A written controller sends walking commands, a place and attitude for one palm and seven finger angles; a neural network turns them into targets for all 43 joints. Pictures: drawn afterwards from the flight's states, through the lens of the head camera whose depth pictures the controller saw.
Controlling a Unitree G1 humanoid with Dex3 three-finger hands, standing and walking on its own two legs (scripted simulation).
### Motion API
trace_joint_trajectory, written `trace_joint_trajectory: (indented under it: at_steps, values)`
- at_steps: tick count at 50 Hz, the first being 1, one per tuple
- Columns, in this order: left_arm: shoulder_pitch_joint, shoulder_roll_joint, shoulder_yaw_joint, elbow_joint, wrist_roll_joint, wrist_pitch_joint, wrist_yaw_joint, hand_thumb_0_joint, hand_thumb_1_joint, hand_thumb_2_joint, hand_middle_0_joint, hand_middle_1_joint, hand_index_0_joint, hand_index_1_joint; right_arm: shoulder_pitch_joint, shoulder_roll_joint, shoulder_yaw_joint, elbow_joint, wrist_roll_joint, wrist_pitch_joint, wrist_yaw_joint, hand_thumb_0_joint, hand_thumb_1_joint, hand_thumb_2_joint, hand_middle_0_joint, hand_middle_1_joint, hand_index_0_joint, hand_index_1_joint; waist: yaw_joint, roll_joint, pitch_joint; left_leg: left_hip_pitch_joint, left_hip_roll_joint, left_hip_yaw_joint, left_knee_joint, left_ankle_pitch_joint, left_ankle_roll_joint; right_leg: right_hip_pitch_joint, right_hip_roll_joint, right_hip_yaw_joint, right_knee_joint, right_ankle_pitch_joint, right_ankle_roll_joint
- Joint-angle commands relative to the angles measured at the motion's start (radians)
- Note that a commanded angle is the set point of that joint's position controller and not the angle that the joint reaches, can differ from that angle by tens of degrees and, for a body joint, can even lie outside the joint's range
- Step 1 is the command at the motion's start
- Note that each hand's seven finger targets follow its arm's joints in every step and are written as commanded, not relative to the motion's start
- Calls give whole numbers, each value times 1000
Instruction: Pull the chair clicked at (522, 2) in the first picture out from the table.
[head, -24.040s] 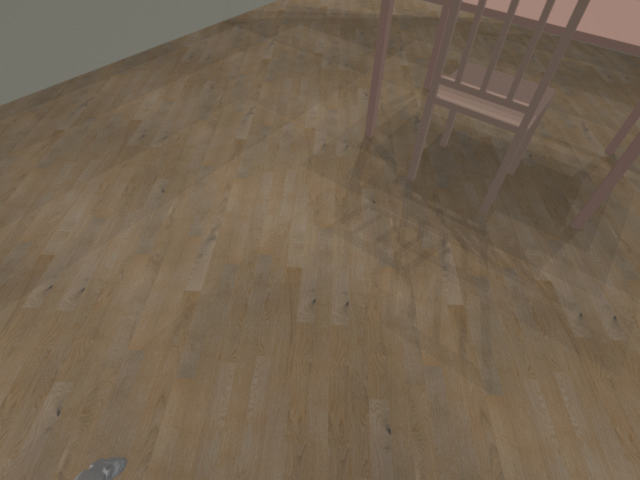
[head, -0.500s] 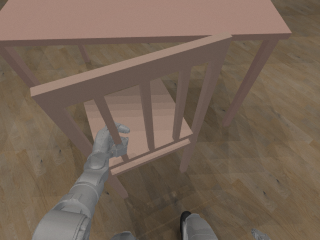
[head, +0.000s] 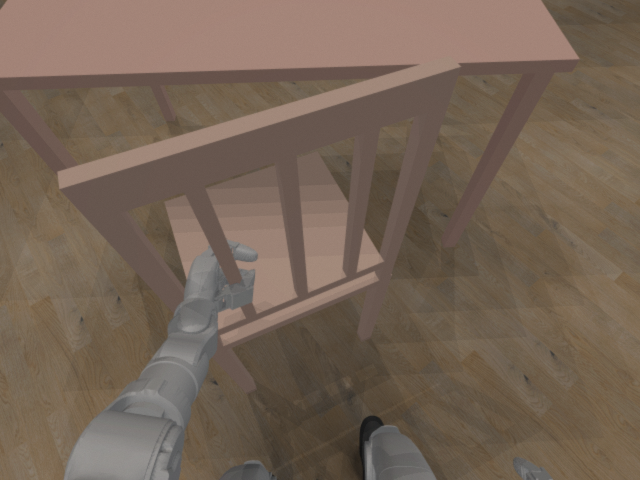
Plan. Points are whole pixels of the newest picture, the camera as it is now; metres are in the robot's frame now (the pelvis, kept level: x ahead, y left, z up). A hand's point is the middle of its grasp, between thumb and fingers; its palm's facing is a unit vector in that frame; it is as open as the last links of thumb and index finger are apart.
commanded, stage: step backward, pulling the chair out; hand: left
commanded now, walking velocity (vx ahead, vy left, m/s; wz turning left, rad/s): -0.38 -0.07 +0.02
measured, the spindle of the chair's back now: (295, 240) +0.43 +0.03 -0.03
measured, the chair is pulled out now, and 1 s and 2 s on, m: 0.23 0.23 0.23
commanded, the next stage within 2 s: none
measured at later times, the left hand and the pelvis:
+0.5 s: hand (245, 288) +0.37 +0.11 -0.06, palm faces -0.03 -0.98 -0.19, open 5.4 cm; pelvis +0.01 +0.00 +0.00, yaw +0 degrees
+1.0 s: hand (245, 288) +0.37 +0.11 -0.06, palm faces -0.01 -0.98 -0.20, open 5.4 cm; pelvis +0.01 -0.01 +0.00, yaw +0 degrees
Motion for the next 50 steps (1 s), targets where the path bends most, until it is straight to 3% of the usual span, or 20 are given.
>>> trace_joint_trajectory:
  at_steps: [1, 3, 5, 9, 12, 15, 18, 20, 22, 23, 24, 29, 32, 33, 36, 38, 40, 43, 47, 50]
  values:
    - [-347, 165, -4, -230, 34, -67, 4, 0, 900, 900, -500, -1450, -500, -1450, 40, -123, -34, -101, -9, -28, -9, 0, -900, -900, 200, 300, 200, 300, 41, 112, -440, 29, 136, -89, -174, 201, 37, 333, -32, 28, 43, -28, -17]
    - [-352, 190, 10, -242, 31, -63, 5, 0, 900, 900, -500, -1450, -500, -1450, 44, -127, -40, -100, -12, -27, -11, 0, -900, -900, 200, 300, 200, 300, 44, 112, -433, 10, 147, -89, -158, 241, 35, 357, -37, 34, 70, 29, -25]
    - [-354, 175, -2, -249, 30, -60, 2, 0, 900, 900, -500, -1450, -500, -1450, 54, -119, -42, -103, -12, -25, -6, 0, -900, -900, 200, 300, 200, 300, 38, 84, -433, 5, 126, -68, -114, 199, 25, 344, -61, 62, 55, 49, -38]
    - [-322, 203, 12, -214, 27, -54, 3, 0, 900, 900, -500, -1450, -500, -1450, 83, -121, -45, -79, -6, -28, -4, 0, -900, -900, 200, 300, 200, 300, 33, -51, -445, 52, 43, -43, -31, -8, 15, 294, -131, 137, -101, -59, -64]
    - [-318, 207, 20, -193, 31, -57, 5, 0, 900, 900, -500, -1450, -500, -1450, 86, -114, -38, -71, -5, -34, -1, 0, -900, -900, 200, 300, 200, 300, 29, -111, -451, 99, 10, -26, -19, -74, 16, 267, -156, 136, -180, -164, -60]
    - [-324, 196, 12, -201, 32, -60, 5, 0, 900, 900, -500, -1450, -500, -1450, 73, -122, -34, -74, -7, -34, -3, 0, -900, -900, 200, 300, 200, 300, 33, -32, -460, 107, 48, -50, -97, 7, 28, 291, -115, 95, -140, -141, -35]
    - [-330, 192, 11, -220, 31, -62, 9, 0, 900, 900, -500, -1450, -500, -1450, 46, -134, -33, -90, -10, -30, -10, 0, -900, -900, 200, 300, 200, 300, 42, 75, -437, 60, 123, -91, -182, 144, 44, 326, -45, 40, -20, -87, -11]
    - [-355, 162, -9, -251, 32, -62, 6, 0, 900, 900, -500, -1450, -500, -1450, 38, -120, -31, -107, -13, -25, -8, 0, -900, -900, 200, 300, 200, 300, 43, 116, -426, 26, 148, -87, -178, 231, 41, 351, -31, 26, 58, -5, -14]
    - [-362, 165, -7, -260, 32, -62, 5, 0, 900, 900, -500, -1450, -500, -1450, 51, -116, -38, -105, -12, -23, -8, 0, -900, -900, 200, 300, 200, 300, 40, 75, -439, 34, 132, -70, -126, 252, 25, 353, -55, 50, 56, 82, -34]
    - [-351, 191, 7, -255, 27, -56, 5, 0, 900, 900, -500, -1450, -500, -1450, 60, -125, -44, -98, -10, -21, -11, 0, -900, -900, 200, 300, 200, 300, 40, 45, -444, 45, 123, -70, -107, 238, 24, 354, -67, 62, 41, 113, -42]
    - [-351, 180, -3, -256, 28, -54, 2, 0, 900, 900, -500, -1450, -500, -1450, 64, -120, -43, -96, -12, -17, -9, 0, -900, -900, 200, 300, 200, 300, 35, 34, -445, 49, 107, -57, -87, 194, 19, 340, -84, 78, 21, 107, -47]
    - [-322, 203, 6, -220, 25, -52, 2, 0, 900, 900, -500, -1450, -500, -1450, 82, -115, -40, -74, -6, -18, -10, 0, -900, -900, 200, 300, 200, 300, 33, -79, -449, 100, 29, -28, -32, -14, 14, 292, -143, 133, -138, -54, -56]
    - [-326, 193, 3, -210, 30, -54, 2, 0, 900, 900, -500, -1450, -500, -1450, 73, -115, -33, -74, -5, -18, -8, 0, -900, -900, 200, 300, 200, 300, 32, -89, -461, 122, 22, -30, -54, -16, 16, 293, -147, 117, -159, -99, -52]
    - [-312, 202, 7, -204, 25, -49, 4, 0, 900, 900, -500, -1450, -500, -1450, 69, -128, -35, -72, -5, -18, -13, 0, -900, -900, 200, 300, 200, 300, 37, -53, -444, 127, 44, -45, -90, 23, 24, 291, -126, 96, -147, -97, -44]
    - [-346, 156, -16, -240, 32, -58, 3, 0, 900, 900, -500, -1450, -500, -1450, 40, -120, -27, -101, -13, -16, -14, 0, -900, -900, 200, 300, 200, 300, 41, 99, -434, 71, 133, -89, -194, 184, 42, 325, -35, 20, 19, -48, -10]
    - [-360, 169, -7, -255, 30, -54, 5, 0, 900, 900, -500, -1450, -500, -1450, 32, -123, -31, -106, -15, -13, -17, 0, -900, -900, 200, 300, 200, 300, 47, 136, -417, 51, 168, -95, -188, 309, 42, 344, -22, 9, 92, 39, -15]
    - [-371, 154, -14, -270, 30, -54, 1, 0, 900, 900, -500, -1450, -500, -1450, 45, -114, -36, -109, -15, -11, -12, 0, -900, -900, 200, 300, 200, 300, 42, 105, -430, 48, 159, -79, -140, 328, 29, 350, -37, 27, 101, 106, -30]
    - [-355, 178, -6, -256, 25, -52, 1, 0, 900, 900, -500, -1450, -500, -1450, 63, -119, -44, -94, -12, -10, -15, 0, -900, -900, 200, 300, 200, 300, 36, 34, -437, 39, 121, -68, -83, 208, 20, 339, -81, 73, 63, 128, -57]
    - [-339, 190, 4, -223, 29, -56, 2, 0, 900, 900, -500, -1450, -500, -1450, 80, -110, -41, -76, -10, -16, -10, 0, -900, -900, 200, 300, 200, 300, 32, -65, -439, 70, 43, -42, -23, -14, 16, 274, -134, 141, -91, -53, -65]
    - [-321, 209, 16, -195, 26, -50, 5, 0, 900, 900, -500, -1450, -500, -1450, 87, -114, -36, -63, -3, -23, -6, 0, -900, -900, 200, 300, 200, 300, 34, -123, -453, 112, 10, -25, -9, -67, 15, 278, -165, 149, -170, -116, -66]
